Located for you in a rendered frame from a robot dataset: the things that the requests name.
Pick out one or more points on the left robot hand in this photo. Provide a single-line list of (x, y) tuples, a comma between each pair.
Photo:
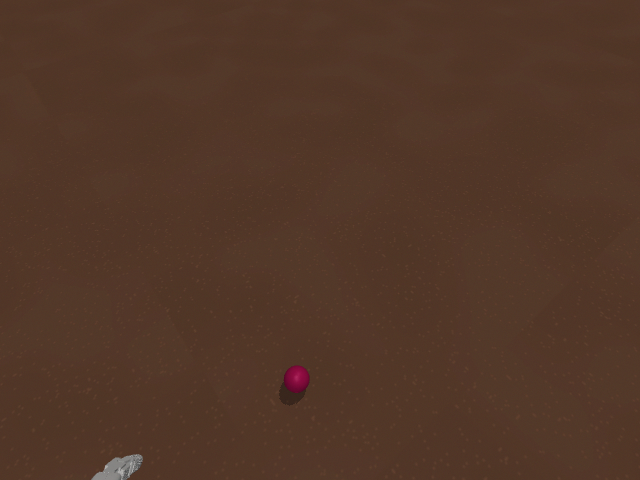
[(120, 469)]

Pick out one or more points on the ball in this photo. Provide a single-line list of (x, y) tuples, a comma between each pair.
[(296, 379)]

